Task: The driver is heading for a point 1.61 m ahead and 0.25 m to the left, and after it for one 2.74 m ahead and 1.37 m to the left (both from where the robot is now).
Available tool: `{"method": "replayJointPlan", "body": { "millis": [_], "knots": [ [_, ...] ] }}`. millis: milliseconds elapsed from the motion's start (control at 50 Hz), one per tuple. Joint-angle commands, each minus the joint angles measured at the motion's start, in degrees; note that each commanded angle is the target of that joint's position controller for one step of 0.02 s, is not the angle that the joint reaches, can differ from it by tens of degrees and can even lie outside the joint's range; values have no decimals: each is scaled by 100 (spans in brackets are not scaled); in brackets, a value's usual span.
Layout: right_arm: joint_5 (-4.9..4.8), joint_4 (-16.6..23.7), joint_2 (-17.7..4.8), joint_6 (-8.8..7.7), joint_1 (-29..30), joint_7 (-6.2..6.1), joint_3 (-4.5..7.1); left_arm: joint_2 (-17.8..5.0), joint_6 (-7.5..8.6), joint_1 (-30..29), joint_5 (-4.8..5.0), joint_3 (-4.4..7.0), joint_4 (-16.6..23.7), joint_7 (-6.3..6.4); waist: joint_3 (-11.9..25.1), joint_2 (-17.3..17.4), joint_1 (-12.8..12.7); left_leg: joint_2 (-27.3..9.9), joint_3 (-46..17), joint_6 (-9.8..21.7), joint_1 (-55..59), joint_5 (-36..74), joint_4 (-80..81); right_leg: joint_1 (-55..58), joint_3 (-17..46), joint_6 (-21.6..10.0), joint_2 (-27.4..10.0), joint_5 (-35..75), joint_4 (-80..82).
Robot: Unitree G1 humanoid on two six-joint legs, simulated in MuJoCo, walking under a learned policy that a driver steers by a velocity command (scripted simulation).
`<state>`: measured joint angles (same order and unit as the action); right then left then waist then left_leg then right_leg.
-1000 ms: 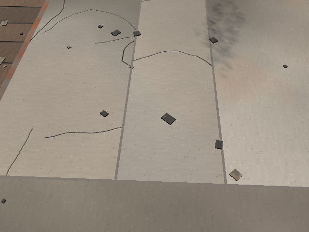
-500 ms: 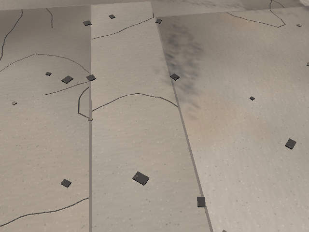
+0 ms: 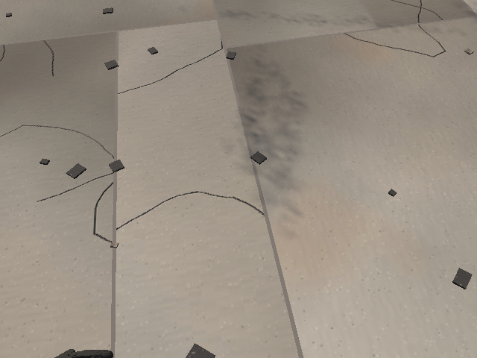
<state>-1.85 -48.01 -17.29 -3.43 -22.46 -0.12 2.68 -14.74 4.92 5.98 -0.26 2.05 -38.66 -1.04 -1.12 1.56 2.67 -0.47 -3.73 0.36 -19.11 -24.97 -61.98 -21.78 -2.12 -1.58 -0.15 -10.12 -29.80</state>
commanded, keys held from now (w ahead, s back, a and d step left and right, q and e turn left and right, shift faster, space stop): w+q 0.48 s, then w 0.06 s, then w+e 0.46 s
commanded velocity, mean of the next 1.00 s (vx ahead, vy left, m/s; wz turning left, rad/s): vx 0.50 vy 0.00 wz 0.20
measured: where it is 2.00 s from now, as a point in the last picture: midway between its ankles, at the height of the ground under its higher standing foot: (201, 187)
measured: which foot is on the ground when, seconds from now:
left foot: up 0.00-0.40, down 0.42-0.98, up 1.00-1.00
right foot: down 0.00-0.44, up 0.46-0.94, down 0.96-1.00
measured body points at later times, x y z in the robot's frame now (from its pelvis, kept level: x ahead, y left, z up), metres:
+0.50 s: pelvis +0.25 +0.07 -0.01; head +0.29 +0.09 +0.43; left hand +0.23 +0.37 -0.14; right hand +0.51 -0.13 -0.10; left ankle +0.31 +0.17 -0.73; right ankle +0.13 -0.12 -0.64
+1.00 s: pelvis +0.55 +0.10 -0.02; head +0.58 +0.10 +0.43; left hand +0.67 +0.39 -0.11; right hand +0.66 -0.17 -0.14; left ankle +0.33 +0.17 -0.70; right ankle +0.67 +0.04 -0.73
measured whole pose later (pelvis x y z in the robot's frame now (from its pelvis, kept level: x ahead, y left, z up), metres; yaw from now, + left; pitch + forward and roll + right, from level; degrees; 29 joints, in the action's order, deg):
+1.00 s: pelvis +0.55 +0.10 -0.02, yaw +10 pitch +2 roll +1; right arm 0.5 -47.2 -17.2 -2.1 -17.0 -1.3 3.7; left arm -16.4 4.0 7.3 1.1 3.1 -41.5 -3.1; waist -1.7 -0.1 1.4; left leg -0.3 4.6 0.1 -2.1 -26.1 -40.6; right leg -30.1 -2.0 -4.7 1.8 -8.1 -34.8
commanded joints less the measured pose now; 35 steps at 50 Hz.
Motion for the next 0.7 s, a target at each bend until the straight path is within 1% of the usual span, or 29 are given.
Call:
{"method": "replayJointPlan", "body": {
  "millis": [20,40,60,80,120,180,220,280,320,340,360,380,400,420,440,460,480,500,520,540,560,580,600,620,660,700],
  "knots": [
    [29,587,-577,-32,369,-27,196,-568,45,726,-44,205,-63,13,268,-873,-439,-633,-241,-11,-2074,617,-506,1897,1795,-929,-1583,-125,1743],
    [16,567,-448,40,292,-18,182,-550,85,605,-55,220,-100,7,191,-898,-329,-677,-223,-30,-1828,762,-420,1593,1513,-923,-1524,113,1922],
    [14,572,-327,101,293,-13,168,-557,130,550,-44,240,-151,7,124,-812,-267,-700,-208,-56,-1765,864,-350,1425,1258,-955,-1520,413,2052],
    [26,625,-278,147,363,-13,167,-619,167,526,-40,269,-206,16,46,-721,-223,-717,-227,-85,-1823,1028,-246,1343,1033,-981,-1542,667,2149],
    [62,744,-240,187,591,-7,165,-738,198,573,-50,323,-328,47,-52,-557,-222,-738,-281,-130,-2033,1470,168,1391,649,-1007,-1558,1030,2250],
    [58,869,-163,151,996,95,129,-874,167,634,-42,364,-453,98,-137,-467,-332,-689,-124,-90,-1954,2379,1158,1511,8,-892,-1414,1307,2302],
    [63,1014,-108,128,1437,176,90,-988,129,771,-13,393,-536,129,-257,-388,-501,-634,107,-34,-1847,2729,1733,1602,-289,-834,-1420,1332,2327],
    [56,1271,-112,136,1967,270,70,-1129,36,1057,63,443,-699,144,-428,-330,-678,-585,301,104,-1950,2650,2280,2102,-521,-750,-1565,1385,2228],
    [57,1430,-176,148,2170,325,89,-1212,-50,1166,124,478,-787,144,-469,-362,-688,-501,454,241,-1991,2273,2495,2510,-645,-660,-1667,1784,1985],
    [64,1488,-230,155,2172,346,116,-1273,-93,1160,147,495,-804,150,-414,-413,-625,-388,587,336,-1841,2002,2568,2651,-738,-599,-1685,2435,1738],
    [75,1519,-319,170,2070,357,164,-1364,-133,1132,167,520,-801,167,-257,-523,-512,-205,767,445,-1529,1693,2579,2754,-834,-533,-1678,3422,1361],
    [83,1484,-452,192,1758,353,241,-1450,-177,1098,190,543,-789,190,4,-632,-298,24,945,569,-1016,1401,2569,2785,-928,-463,-1643,4389,764],
    [71,1317,-663,207,1025,325,380,-1472,-225,1007,211,542,-768,211,400,-590,146,286,1058,744,-12,1497,2822,2541,-1078,-335,-1501,4834,-259],
    [51,1038,-1047,250,22,232,591,-1331,-218,1044,162,476,-722,240,917,-339,615,342,751,978,1639,1731,3048,1586,-1156,-113,-1258,4133,-1701],
    [6,983,-1756,267,-210,124,739,-628,-122,1426,-85,247,-415,194,1311,1133,246,-1151,-1998,1835,3651,1306,3279,-986,-1090,279,-432,-270,-3893],
    [39,1223,-1627,163,-217,161,634,-620,107,1264,-19,163,-307,124,2273,973,267,-1925,-4471,2486,4292,504,4286,-1969,357,323,242,-2510,-4894],
    [90,1166,-1193,77,-102,207,497,-1055,231,585,229,285,-140,58,1678,427,468,-1773,-3751,2104,3957,634,4527,-2531,728,207,-92,-2047,-4982],
    [92,1127,-990,28,146,203,435,-992,300,480,269,250,-112,48,1061,275,274,-1568,-2886,1876,3164,1049,4517,-2513,636,101,-353,-1521,-4557],
    [94,1161,-781,16,553,187,370,-948,308,532,146,255,-222,93,691,-36,15,-1328,-2231,1664,2344,1630,4524,-2173,596,117,-599,-1130,-4061],
    [153,1237,-567,5,851,166,291,-990,253,641,64,293,-300,109,514,77,-190,-1147,-1780,1559,1720,2246,4635,-1736,607,150,-766,-857,-3694],
    [209,1275,-475,-7,992,150,251,-963,166,805,60,297,-381,86,500,208,-323,-1066,-1540,1530,1347,2583,4774,-1393,589,193,-837,-687,-3577],
    [215,1245,-480,-43,1014,141,249,-865,91,939,52,282,-455,74,519,221,-372,-1038,-1327,1561,1143,2955,4883,-1234,512,261,-842,-569,-3473],
    [208,1180,-538,-83,971,130,255,-790,22,984,50,266,-498,74,480,199,-395,-1021,-1067,1571,997,3211,4980,-1201,462,325,-847,-406,-3327],
    [210,1109,-605,-118,908,113,268,-731,-29,871,51,245,-478,83,371,184,-371,-1007,-855,1554,910,3315,5091,-1303,442,379,-862,-153,-3121],
    [223,963,-640,-150,768,67,264,-647,-68,512,63,204,-390,93,161,171,-243,-960,-516,1440,950,3286,5239,-1588,461,431,-893,490,-2526],
    [239,860,-631,-159,711,38,243,-588,-48,258,94,173,-356,54,35,178,-120,-853,-157,1250,1027,3003,5342,-1589,442,384,-823,1257,-1801]
  ]
}}
Keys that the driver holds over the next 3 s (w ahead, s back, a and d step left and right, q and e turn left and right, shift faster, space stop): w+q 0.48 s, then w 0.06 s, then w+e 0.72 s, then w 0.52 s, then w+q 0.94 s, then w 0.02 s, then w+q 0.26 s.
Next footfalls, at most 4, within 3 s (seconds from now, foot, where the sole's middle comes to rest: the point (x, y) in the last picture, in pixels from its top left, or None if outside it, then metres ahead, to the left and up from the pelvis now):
0.42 left None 0.35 0.18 -0.77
0.96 right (229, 278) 0.71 0.05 -0.77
1.44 left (162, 211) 0.98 0.27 -0.77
1.96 right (237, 150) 1.24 0.00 -0.77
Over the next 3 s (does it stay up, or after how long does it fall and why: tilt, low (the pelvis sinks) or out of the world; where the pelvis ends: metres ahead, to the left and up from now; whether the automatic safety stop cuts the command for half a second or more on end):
stays up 1.64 0.25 -0.01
